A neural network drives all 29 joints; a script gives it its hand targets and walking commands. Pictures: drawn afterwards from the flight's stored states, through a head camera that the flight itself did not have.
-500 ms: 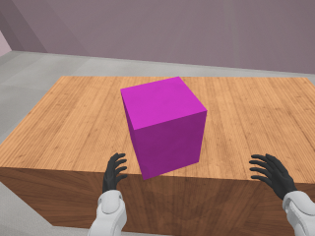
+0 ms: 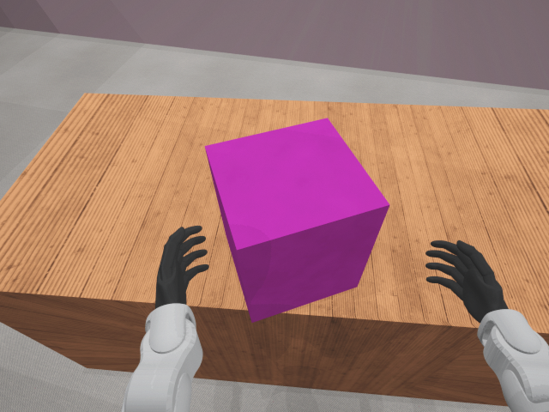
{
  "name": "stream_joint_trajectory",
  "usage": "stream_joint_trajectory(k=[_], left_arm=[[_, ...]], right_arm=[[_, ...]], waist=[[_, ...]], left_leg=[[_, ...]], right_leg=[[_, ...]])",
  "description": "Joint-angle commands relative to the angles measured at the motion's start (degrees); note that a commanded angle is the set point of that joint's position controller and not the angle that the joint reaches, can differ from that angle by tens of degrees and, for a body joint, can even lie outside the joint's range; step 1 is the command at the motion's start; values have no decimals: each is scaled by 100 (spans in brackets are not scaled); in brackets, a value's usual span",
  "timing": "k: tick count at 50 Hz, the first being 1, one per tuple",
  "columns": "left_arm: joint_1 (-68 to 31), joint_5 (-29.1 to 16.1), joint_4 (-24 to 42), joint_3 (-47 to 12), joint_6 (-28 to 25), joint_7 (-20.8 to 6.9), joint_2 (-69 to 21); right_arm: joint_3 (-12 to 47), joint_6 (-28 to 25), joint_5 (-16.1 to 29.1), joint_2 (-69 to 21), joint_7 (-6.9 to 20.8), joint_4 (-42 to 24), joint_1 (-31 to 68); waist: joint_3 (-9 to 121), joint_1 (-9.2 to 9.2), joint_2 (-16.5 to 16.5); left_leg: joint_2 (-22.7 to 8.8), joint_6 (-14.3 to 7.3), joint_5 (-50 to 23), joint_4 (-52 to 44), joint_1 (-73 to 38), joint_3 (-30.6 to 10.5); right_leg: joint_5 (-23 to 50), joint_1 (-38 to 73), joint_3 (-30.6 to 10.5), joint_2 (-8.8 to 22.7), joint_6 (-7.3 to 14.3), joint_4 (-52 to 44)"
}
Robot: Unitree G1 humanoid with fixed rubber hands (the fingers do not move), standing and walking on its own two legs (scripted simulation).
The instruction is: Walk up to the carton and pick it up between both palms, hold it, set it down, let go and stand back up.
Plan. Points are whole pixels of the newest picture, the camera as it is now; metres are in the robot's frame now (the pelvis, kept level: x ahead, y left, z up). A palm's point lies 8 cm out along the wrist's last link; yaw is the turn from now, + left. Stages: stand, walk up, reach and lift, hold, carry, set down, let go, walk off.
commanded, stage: reach and lift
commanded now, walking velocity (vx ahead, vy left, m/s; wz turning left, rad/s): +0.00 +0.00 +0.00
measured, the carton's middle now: (288, 223) +0.42 +0.03 +0.00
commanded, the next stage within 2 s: none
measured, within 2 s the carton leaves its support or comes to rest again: neither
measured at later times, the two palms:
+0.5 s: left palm (172, 253) +0.28 +0.16 +0.13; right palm (475, 223) +0.34 -0.20 +0.12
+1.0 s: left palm (165, 231) +0.31 +0.18 +0.13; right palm (454, 174) +0.40 -0.19 +0.15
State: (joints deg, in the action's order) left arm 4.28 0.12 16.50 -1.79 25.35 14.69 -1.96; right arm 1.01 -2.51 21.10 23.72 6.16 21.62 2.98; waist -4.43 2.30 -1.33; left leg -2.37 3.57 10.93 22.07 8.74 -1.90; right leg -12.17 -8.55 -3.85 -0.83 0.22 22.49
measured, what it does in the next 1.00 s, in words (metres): stands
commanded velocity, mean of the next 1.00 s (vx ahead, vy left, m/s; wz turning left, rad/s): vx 0.00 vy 0.00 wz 0.00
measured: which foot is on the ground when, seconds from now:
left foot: down 0.00-1.00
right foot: down 0.00-1.00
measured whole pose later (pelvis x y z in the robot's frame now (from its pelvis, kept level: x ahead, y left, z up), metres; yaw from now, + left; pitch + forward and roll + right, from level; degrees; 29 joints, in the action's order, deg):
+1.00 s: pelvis -0.02 -0.01 +0.00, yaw +0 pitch -1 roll +0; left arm -25.5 -1.1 2.2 5.9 46.4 14.6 1.4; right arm 5.0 17.3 22.2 25.8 2.7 35.3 41.4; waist -2.6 4.9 -0.2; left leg -3.5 3.7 11.1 20.9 9.2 -1.6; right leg -11.8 -9.6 -3.8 -1.8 0.2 22.1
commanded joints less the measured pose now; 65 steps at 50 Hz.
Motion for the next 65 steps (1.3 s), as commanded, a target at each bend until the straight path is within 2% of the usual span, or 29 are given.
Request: stream_joint_trajectory(k=[1, 5, 8, 10, 11, 13, 16, 17, 18, 22, 25, 26, 27, 28, 31, 34, 35, 38, 42, 48, 49, 50, 51, 54, 56, 58, 60, 64, 65], left_arm=[[-674, 24, 1118, 442, 29, 43, 131], [-1406, -27, -17, 645, 496, -36, 224], [-1877, -230, 624, 703, 636, -63, 222], [-2837, -253, 1001, 736, 601, 110, 426], [-3265, -289, 1050, 949, 572, 202, 531], [-4193, -525, 1267, 753, 581, 376, 675], [-4317, -535, 440, 732, 732, 473, 689], [-4471, -572, -332, 673, 919, 443, 627], [-4453, -558, -273, 594, 967, 458, 439], [-4544, -279, -2440, 985, 1580, 266, 333], [-4933, -259, -1866, 1181, 1637, 243, 425], [-5267, -291, -1655, 1163, 1631, 227, 515], [-5271, -283, -1202, 1332, 1529, 287, 647], [-6078, -458, -1087, 1029, 1351, 360, 662], [-5739, -693, 87, 761, 1119, 494, 745], [-5027, -595, 384, 918, 1218, 365, 711], [-4507, -544, -134, 929, 1408, 261, 595], [-4449, -291, -736, 1237, 1761, -4, 704], [-4607, 59, -1028, 1635, 2000, -125, 723], [-6050, -358, 19, 1240, 1692, 131, 797], [-6216, -347, -599, 1331, 1670, 159, 910], [-6328, -525, -644, 1073, 1583, 196, 896], [-6356, -499, -626, 1186, 1510, 215, 1043], [-6330, -511, -1460, 1020, 1403, 216, 913], [-6298, -402, -2813, 1158, 1345, 165, 949], [-6326, -350, -2641, 1071, 1231, 184, 733], [-6242, -198, -3407, 1141, 1029, 115, 600], [-5859, -180, -3388, 1029, 406, 19, 430], [-5917, -223, -2524, 1066, 240, 49, 397]], right_arm=[[-449, -213, 428, 1709, -162, -2143, 1547], [-127, 381, 271, 1342, -175, -1373, 2303], [-160, 620, 360, 1468, -264, -1439, 2684], [-166, 777, 299, 1356, -226, -1161, 3212], [-139, 836, 264, 1262, -246, -1422, 3705], [-267, 1079, 281, 1224, -194, -1216, 4474], [-442, 1279, 138, 1224, -153, -464, 4663], [-579, 1488, -56, 1212, -152, 256, 4617], [-496, 1507, -30, 1241, -119, 194, 4653], [-324, 1872, -111, 1297, 24, 1623, 5145], [-125, 1754, -4, 1400, 42, 1110, 5884], [-187, 1724, -16, 1477, 12, 1113, 6093], [-26, 1664, 104, 1461, -2, 780, 6198], [-368, 1566, -84, 1590, -34, 533, 6718], [-261, 1457, 84, 1396, -121, -251, 6188], [108, 1354, 358, 1475, -274, -509, 6001], [194, 1473, 281, 1551, -330, -81, 5643], [343, 1605, 417, 1607, -438, 354, 5916], [449, 1789, 518, 1802, -460, 965, 6347], [179, 1695, 674, 1587, -238, 835, 7144], [143, 1731, 563, 1544, -239, 1149, 7257], [148, 1735, 584, 1564, -185, 1040, 7493], [195, 1703, 652, 1519, -181, 988, 7480], [45, 1672, 383, 1541, -149, 1627, 7277], [149, 1799, 313, 1397, -82, 2727, 7348], [140, 1719, 205, 1303, 33, 2619, 7467], [254, 1692, 177, 1258, 151, 3344, 7253], [245, 1291, 17, 913, 198, 3246, 6714], [224, 1078, 74, 916, 209, 2571, 6916]], waist=[[1829, 184, -342], [1132, 405, -524], [1616, 351, -487], [1660, 391, -267], [1662, 693, -284], [1741, 595, -273], [1629, 549, -434], [1111, 274, -573], [1235, 371, -341], [823, 643, -394], [1535, 868, -294], [1898, 706, -188], [1938, 908, -307], [2490, 643, -355], [3251, 644, -149], [3678, 717, -315], [3226, 696, -367], [2698, 601, -486], [1997, 675, -419], [2994, 575, 271], [2640, 772, 63], [2952, 572, 108], [2973, 734, 82], [2646, 534, -29], [1964, 689, -217], [2337, 838, -60], [1804, 897, -68], [2243, 864, 67], [2980, 866, 231]], left_leg=[[273, -14, -3143, 55, -1500, 413], [269, -226, -1774, -376, -736, 530], [245, -176, -2223, -340, -1189, 574], [206, -155, -1901, -374, -1090, 545], [221, -207, -1401, -459, -713, 607], [163, -248, -611, -583, -356, 579], [82, -345, 256, -728, -49, 560], [72, -357, 823, -772, 169, 463], [33, -306, 842, -833, -40, 475], [87, -335, 998, -925, 302, 452], [150, -229, 82, -788, 4, 523], [144, -189, -102, -693, -22, 522], [206, -203, -225, -673, 71, 606], [121, -197, -144, -588, 9, 602], [108, -144, -1515, -218, -594, 617], [184, -78, -2930, 97, -956, 615], [172, 0, -3177, 87, -941, 614], [370, -90, -2799, 34, -481, 555], [356, -88, -2458, -131, -336, 482], [173, 164, -2590, 31, -580, 551], [186, 27, -2027, -74, -237, 598], [190, 34, -1837, -137, -336, 585], [182, 28, -1919, -136, -277, 609], [131, -2, -1417, -120, -67, 516], [201, -88, -647, -383, 305, 553], [160, -44, -802, -433, 248, 553], [156, -31, -326, -568, 445, 560], [190, 23, -1063, -354, 269, 573], [215, 53, -1758, -177, -10, 635]], right_leg=[[2268, 351, 352, -623, 348, -530], [1297, 218, 212, -447, 258, -629], [1671, 216, 230, -484, 210, -592], [1178, 80, 201, -454, 248, -594], [810, 178, 75, -453, 210, -576], [349, 9, 85, -352, 143, -432], [-261, -216, 86, -316, 139, -468], [-761, -408, 185, -271, 137, -565], [-875, -499, 202, -294, 191, -614], [-1315, -481, 190, -268, 260, -766], [-479, -219, 187, -325, 222, -645], [-166, -99, 251, -327, 197, -581], [60, 164, 224, -411, 165, -550], [38, 58, 316, -413, 118, -436], [1452, 372, 329, -433, 26, -198], [2959, 646, 268, -498, -13, -146], [3207, 548, 296, -519, 9, -179], [4134, 988, 148, -284, -87, -103], [3376, 819, 249, -308, -129, -87], [2060, 362, 357, -497, 138, -238], [1732, 292, 278, -451, 138, -332], [1656, 298, 310, -431, 111, -276], [1714, 353, 279, -402, 58, -252], [1271, 164, 314, -367, 133, -251], [807, 105, 251, -245, 30, -373], [701, 164, 349, -310, 149, -350], [70, -11, 312, -328, 199, -454], [740, 81, 446, -420, 166, -383], [1382, 192, 450, -477, 177, -259]])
